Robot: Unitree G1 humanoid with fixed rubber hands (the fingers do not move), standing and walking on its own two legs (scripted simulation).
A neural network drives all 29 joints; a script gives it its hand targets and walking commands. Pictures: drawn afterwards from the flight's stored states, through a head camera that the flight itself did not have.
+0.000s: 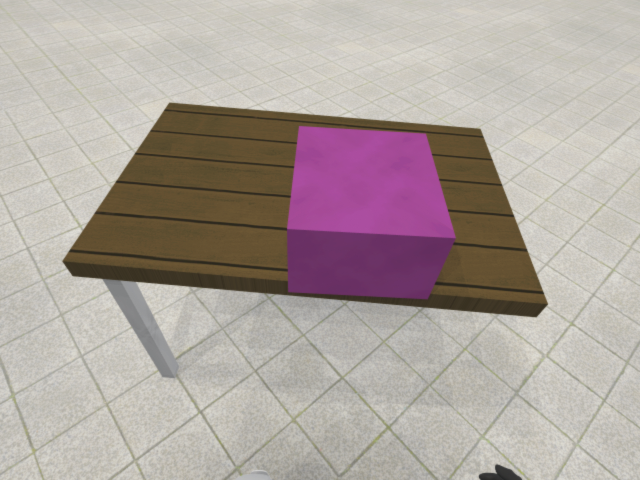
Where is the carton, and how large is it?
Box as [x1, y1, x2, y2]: [287, 126, 455, 298]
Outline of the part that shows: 299,126 287,225 288,291 427,298 455,237 425,134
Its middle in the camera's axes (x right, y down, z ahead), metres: +0.08 -0.07 +0.76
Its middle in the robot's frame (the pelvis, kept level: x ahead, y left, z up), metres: +0.63 -0.06 -0.05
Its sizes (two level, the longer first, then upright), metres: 0.298 0.265 0.171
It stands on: a table, 0.61 m high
